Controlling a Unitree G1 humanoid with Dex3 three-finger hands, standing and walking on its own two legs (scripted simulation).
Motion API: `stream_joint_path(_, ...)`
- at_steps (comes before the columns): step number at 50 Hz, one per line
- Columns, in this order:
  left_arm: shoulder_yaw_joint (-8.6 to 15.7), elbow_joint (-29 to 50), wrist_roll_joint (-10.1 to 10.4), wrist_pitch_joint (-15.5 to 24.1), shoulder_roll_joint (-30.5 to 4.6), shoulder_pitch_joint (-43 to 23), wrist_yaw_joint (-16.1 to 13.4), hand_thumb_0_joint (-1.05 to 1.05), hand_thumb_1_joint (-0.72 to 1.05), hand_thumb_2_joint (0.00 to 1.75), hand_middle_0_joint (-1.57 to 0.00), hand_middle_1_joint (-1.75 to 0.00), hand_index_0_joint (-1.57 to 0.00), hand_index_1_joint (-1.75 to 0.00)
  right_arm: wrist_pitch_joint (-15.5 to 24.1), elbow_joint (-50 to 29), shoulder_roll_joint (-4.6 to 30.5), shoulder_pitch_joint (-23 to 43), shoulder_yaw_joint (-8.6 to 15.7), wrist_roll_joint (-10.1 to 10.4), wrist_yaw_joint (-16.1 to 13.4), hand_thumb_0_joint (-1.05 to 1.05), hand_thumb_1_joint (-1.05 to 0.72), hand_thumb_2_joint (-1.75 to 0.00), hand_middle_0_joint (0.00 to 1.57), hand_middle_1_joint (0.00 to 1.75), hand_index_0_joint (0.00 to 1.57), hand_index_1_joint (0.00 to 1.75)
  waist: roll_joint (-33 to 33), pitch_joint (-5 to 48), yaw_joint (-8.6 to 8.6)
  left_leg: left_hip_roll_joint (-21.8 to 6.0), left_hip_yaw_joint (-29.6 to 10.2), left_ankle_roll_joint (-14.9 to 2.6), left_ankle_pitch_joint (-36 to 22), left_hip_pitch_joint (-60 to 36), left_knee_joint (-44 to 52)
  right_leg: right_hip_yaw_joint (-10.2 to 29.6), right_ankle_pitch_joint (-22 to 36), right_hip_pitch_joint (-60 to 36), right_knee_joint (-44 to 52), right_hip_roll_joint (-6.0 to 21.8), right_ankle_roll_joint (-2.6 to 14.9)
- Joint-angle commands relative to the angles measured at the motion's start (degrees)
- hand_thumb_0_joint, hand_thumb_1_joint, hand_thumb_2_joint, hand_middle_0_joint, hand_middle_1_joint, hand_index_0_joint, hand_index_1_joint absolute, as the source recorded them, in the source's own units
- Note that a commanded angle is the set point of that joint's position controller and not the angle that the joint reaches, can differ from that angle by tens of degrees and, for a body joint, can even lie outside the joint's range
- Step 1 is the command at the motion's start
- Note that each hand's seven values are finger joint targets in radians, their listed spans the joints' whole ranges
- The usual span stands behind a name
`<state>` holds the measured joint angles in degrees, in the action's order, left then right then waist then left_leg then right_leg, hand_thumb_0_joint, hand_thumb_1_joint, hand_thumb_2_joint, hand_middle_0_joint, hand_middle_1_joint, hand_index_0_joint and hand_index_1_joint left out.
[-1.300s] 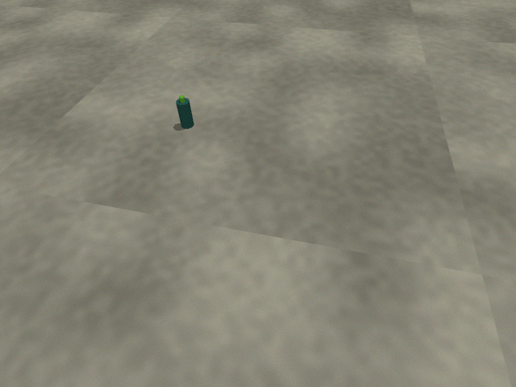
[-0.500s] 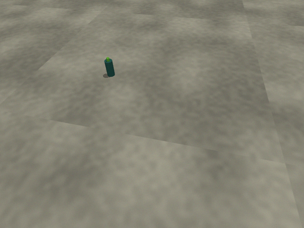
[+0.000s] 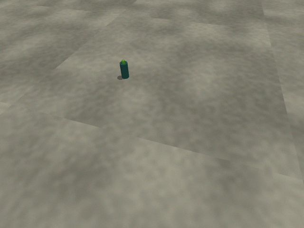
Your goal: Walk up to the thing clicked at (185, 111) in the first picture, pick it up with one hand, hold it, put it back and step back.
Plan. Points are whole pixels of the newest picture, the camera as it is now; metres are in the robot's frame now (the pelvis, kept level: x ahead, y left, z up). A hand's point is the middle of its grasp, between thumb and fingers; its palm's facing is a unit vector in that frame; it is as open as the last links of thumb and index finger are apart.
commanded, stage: walk up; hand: left
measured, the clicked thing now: (124, 68) +1.81 +0.34 -0.66
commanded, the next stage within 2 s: none
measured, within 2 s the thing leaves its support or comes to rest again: neither
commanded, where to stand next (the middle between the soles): +1.50 +0.10 m, yaw +4 degrees
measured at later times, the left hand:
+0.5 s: hand (55, 184) +0.31 +0.35 -0.14, palm faces -0.06 -0.95 -0.32, open 7.4 cm
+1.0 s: hand (76, 136) +0.52 +0.34 -0.15, palm faces +0.07 -0.94 -0.33, open 7.4 cm
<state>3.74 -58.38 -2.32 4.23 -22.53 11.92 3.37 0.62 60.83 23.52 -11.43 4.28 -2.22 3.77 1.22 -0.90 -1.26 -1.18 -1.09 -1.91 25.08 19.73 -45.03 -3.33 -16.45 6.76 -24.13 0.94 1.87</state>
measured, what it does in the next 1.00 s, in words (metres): walks ahead: left foot, then right foot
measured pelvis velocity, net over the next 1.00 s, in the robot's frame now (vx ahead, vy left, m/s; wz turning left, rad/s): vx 0.49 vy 0.06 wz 0.08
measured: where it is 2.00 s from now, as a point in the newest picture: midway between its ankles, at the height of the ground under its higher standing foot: (147, 136)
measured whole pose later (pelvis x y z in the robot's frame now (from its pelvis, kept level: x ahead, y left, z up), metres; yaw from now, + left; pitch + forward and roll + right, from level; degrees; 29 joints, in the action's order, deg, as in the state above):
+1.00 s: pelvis +0.49 +0.06 -0.01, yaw +5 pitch -2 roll -3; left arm 3.1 -51.3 -1.0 4.6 -24.5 17.4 4.7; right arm 4.1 50.8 24.9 -13.2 4.3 -1.5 5.2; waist 0.7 -3.2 -2.5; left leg -6.8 2.4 -0.3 9.0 29.5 -37.2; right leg -7.6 -19.1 5.1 -26.2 0.5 1.2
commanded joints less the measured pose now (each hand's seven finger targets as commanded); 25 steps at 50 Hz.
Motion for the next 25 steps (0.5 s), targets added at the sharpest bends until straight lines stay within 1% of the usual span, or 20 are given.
stream_joint_path(1, 4.57, 6.51, 0.01, 1.26, -19.18, -5.19, -1.00, 0.00, 0.90, 0.90, -0.20, -0.30, -0.20, -0.30, 3.01, -8.90, 12.52, 7.61, 3.77, 0.66, 1.46, 0.00, -0.90, -0.90, 0.20, 0.30, 0.20, 0.30, -10.66, -4.91, -0.29, -6.24, -2.20, 1.51, -0.54, 13.61, 1.53, 16.85, -21.29, -3.49, 18.10, 17.80, 9.95)
stream_joint_path(3, 4.29, 7.22, 0.09, 1.23, -19.34, -5.24, -0.44, 0.00, 0.90, 0.90, -0.20, -0.30, -0.20, -0.30, 2.99, -9.14, 11.73, 7.34, 3.77, 0.53, 2.17, 0.00, -0.90, -0.90, 0.20, 0.30, 0.20, 0.30, -11.13, -5.11, -0.15, -4.74, 0.92, 1.98, -4.58, 7.34, 5.97, 10.33, -16.08, 1.20, 16.56, 14.74, 8.69)
stream_joint_path(4, 4.28, 7.50, 0.00, 1.18, -19.44, -5.80, -0.23, 0.00, 0.90, 0.90, -0.20, -0.30, -0.20, -0.30, 2.98, -9.09, 11.33, 5.73, 3.89, 0.72, 2.22, 0.00, -0.90, -0.90, 0.20, 0.30, 0.20, 0.30, -10.52, -4.41, 0.81, -4.59, 2.07, 1.78, -7.69, 3.03, 8.92, 8.25, -14.23, 3.43, 15.10, 14.46, 8.12)
stream_joint_path(5, 4.11, 7.25, 0.35, 0.87, -19.18, -5.37, 0.04, 0.00, 0.90, 0.90, -0.20, -0.30, -0.20, -0.30, 3.07, -8.53, 11.09, 4.59, 4.13, 0.66, 2.30, 0.00, -0.90, -0.90, 0.20, 0.30, 0.20, 0.30, -8.66, -4.42, 1.46, -3.01, 4.54, 2.01, -10.82, -2.25, 11.33, 5.11, -13.70, 7.19, 12.66, 12.71, 7.66)
stream_joint_path(6, 3.92, 7.51, 0.30, 0.61, -18.77, -6.48, 0.28, 0.00, 0.90, 0.90, -0.20, -0.30, -0.20, -0.30, 3.14, -7.27, 11.09, -0.03, 4.65, 0.80, 2.12, 0.00, -0.90, -0.90, 0.20, 0.30, 0.20, 0.30, -6.22, -2.69, 4.12, -1.74, 6.68, 1.59, -14.67, -10.89, 14.31, 2.85, -14.92, 11.56, 8.49, 11.95, 6.86)
stream_joint_path(7, 3.36, 7.86, 0.09, 0.47, -17.12, -7.32, 0.33, 0.00, 0.90, 0.90, -0.20, -0.30, -0.20, -0.30, 3.22, -5.38, 12.98, -6.14, 5.67, 0.63, 1.48, 0.00, -0.90, -0.90, 0.20, 0.30, 0.20, 0.30, -2.00, 0.38, 7.20, -0.54, 7.44, 0.76, -13.29, -20.89, 13.49, 0.29, -11.66, 16.52, 0.11, 10.22, 5.87)
stream_joint_path(8, 2.36, 7.78, 0.00, 0.15, -14.13, -4.82, 0.39, 0.00, 0.90, 0.90, -0.20, -0.30, -0.20, -0.30, 3.59, -3.32, 15.26, -13.27, 6.78, 0.35, 0.65, 0.00, -0.90, -0.90, 0.20, 0.30, 0.20, 0.30, 6.44, 4.72, 10.11, 0.48, 5.54, -1.25, -6.30, -33.99, 14.29, -3.63, -6.05, 24.28, -17.23, 6.60, 4.81)
stream_joint_path(9, 1.00, 8.96, 0.95, 0.24, -9.09, -3.78, 0.42, 0.00, 0.90, 0.90, -0.20, -0.30, -0.20, -0.30, 4.19, -3.53, 21.34, -19.74, 7.88, -0.41, -0.34, 0.00, -0.90, -0.90, 0.20, 0.30, 0.20, 0.30, 22.00, 5.75, 12.46, -13.92, -23.42, -6.88, 17.69, -37.19, 29.18, -3.92, -16.08, 38.02, -39.50, -2.88, 2.11)
stream_joint_path(10, 1.37, 9.81, 1.06, 0.38, -13.37, -6.30, -0.34, 0.00, 0.90, 0.90, -0.20, -0.30, -0.20, -0.30, 4.46, -6.63, 25.72, -14.35, 8.04, 1.42, -0.18, 0.00, -0.90, -0.90, 0.20, 0.30, 0.20, 0.30, 15.51, 4.26, 10.65, -23.61, -44.21, -12.85, 27.90, -27.37, 38.96, 7.20, -16.76, 37.19, -44.74, -1.68, 2.25)
stream_joint_path(11, 1.29, 9.70, 1.32, 0.78, -17.15, -7.80, -0.61, 0.00, 0.90, 0.90, -0.20, -0.30, -0.20, -0.30, 4.48, -8.05, 23.71, -9.12, 7.67, 2.22, -0.57, 0.00, -0.90, -0.90, 0.20, 0.30, 0.20, 0.30, 5.27, 0.80, 8.27, -24.16, -40.67, -14.08, 23.17, -22.94, 37.78, 11.33, -11.53, 37.43, -45.77, 1.90, 2.14)
stream_joint_path(12, 1.35, 7.86, 2.14, 0.67, -17.05, -3.98, -0.36, 0.00, 0.90, 0.90, -0.20, -0.30, -0.20, -0.30, 4.70, -9.04, 20.65, -5.25, 6.13, 2.06, -0.92, 0.00, -0.90, -0.90, 0.20, 0.30, 0.20, 0.30, 2.62, -0.29, 4.96, -20.69, -28.99, -12.07, 14.73, -22.79, 34.01, 11.34, -6.00, 36.99, -44.05, 4.18, 1.64)
stream_joint_path(13, 1.37, 6.18, 2.47, 0.57, -16.66, -1.55, -0.09, 0.00, 0.90, 0.90, -0.20, -0.30, -0.20, -0.30, 5.01, -10.40, 17.95, -3.22, 5.03, 1.86, -1.34, 0.00, -0.90, -0.90, 0.20, 0.30, 0.20, 0.30, 2.31, -1.54, 3.15, -17.26, -22.24, -9.63, 8.53, -19.10, 33.07, 10.47, -3.24, 34.25, -40.71, 5.67, 0.71)
stream_joint_path(15, 1.92, 4.95, 1.97, -0.06, -16.70, 0.91, 0.69, 0.00, 0.90, 0.90, -0.20, -0.30, -0.20, -0.30, 5.67, -10.47, 16.02, -2.67, 3.93, 2.35, -1.34, 0.00, -0.90, -0.90, 0.20, 0.30, 0.20, 0.30, 4.94, -3.84, 1.77, -14.87, -13.69, -7.48, 3.33, -11.38, 36.29, 8.21, 0.84, 28.59, -35.07, 6.81, -1.17)
stream_joint_path(17, 1.88, 5.72, 1.66, -0.53, -15.74, 0.27, 1.60, 0.00, 0.90, 0.90, -0.20, -0.30, -0.20, -0.30, 6.14, -11.44, 15.77, -2.86, 3.85, 2.07, -1.24, 0.00, -0.90, -0.90, 0.20, 0.30, 0.20, 0.30, 5.54, -3.92, 1.97, -14.06, -9.83, -8.74, -0.51, -11.73, 37.32, 6.28, 2.67, 27.80, -30.15, 6.96, -2.63)
stream_joint_path(18, 1.96, 6.43, 1.57, -0.70, -15.43, -0.91, 1.93, 0.00, 0.90, 0.90, -0.20, -0.30, -0.20, -0.30, 6.30, -11.63, 15.80, -2.81, 3.69, 2.05, -1.22, 0.00, -0.90, -0.90, 0.20, 0.30, 0.20, 0.30, 5.77, -4.97, 1.82, -13.91, -8.44, -9.33, 0.36, -11.23, 38.37, 5.61, 3.99, 28.52, -27.99, 7.25, -2.89)
stream_joint_path(19, 2.05, 7.54, 1.38, -0.71, -15.06, -2.97, 2.26, 0.00, 0.90, 0.90, -0.20, -0.30, -0.20, -0.30, 6.38, -11.63, 16.15, -3.66, 3.92, 2.00, -1.10, 0.00, -0.90, -0.90, 0.20, 0.30, 0.20, 0.30, 6.14, -5.29, 2.76, -14.14, -8.21, -10.03, -0.25, -12.76, 38.76, 4.91, 4.89, 29.36, -24.91, 7.50, -2.94)
stream_joint_path(20, 2.26, 8.26, 1.31, -0.74, -14.77, -4.78, 2.53, 0.00, 0.90, 0.90, -0.20, -0.30, -0.20, -0.30, 6.52, -11.62, 16.34, -4.21, 4.01, 2.11, -1.02, 0.00, -0.90, -0.90, 0.20, 0.30, 0.20, 0.30, 5.54, -6.40, 2.82, -14.23, -7.74, -10.24, -0.73, -12.62, 39.42, 4.96, 7.01, 29.80, -23.07, 8.01, -2.84)
stream_joint_path(22, 2.31, 9.71, 1.39, -0.76, -14.14, -7.99, 2.94, 0.00, 0.90, 0.90, -0.20, -0.30, -0.20, -0.30, 6.79, -11.86, 16.71, -4.66, 4.02, 2.39, -0.99, 0.00, -0.90, -0.90, 0.20, 0.30, 0.20, 0.30, 4.76, -7.55, 3.03, -13.72, -6.05, -9.45, -2.28, -12.24, 39.94, 4.24, 10.63, 29.01, -18.84, 7.98, -2.05)
stream_joint_path(24, 1.95, 10.64, 1.59, -0.64, -12.73, -10.10, 3.10, 0.00, 0.90, 0.90, -0.20, -0.30, -0.20, -0.30, 6.90, -11.85, 16.12, -5.48, 3.84, 2.45, -1.00, 0.00, -0.90, -0.90, 0.20, 0.30, 0.20, 0.30, 3.41, -6.68, 3.13, -12.30, -3.13, -8.20, -11.00, -13.84, 38.31, 2.46, 13.48, 26.89, -13.87, 6.69, -1.13)
stream_joint_path(25, 2.02, 11.14, 1.64, -0.46, -12.10, -11.77, 3.08, 0.00, 0.90, 0.90, -0.20, -0.30, -0.20, -0.30, 6.93, -11.88, 16.16, -6.49, 3.89, 2.32, -1.11, 0.00, -0.90, -0.90, 0.20, 0.30, 0.20, 0.30, 3.73, -5.98, 3.60, -12.75, -2.68, -7.86, -15.71, -13.63, 37.11, 1.70, 14.41, 23.91, -11.87, 6.33, -0.82)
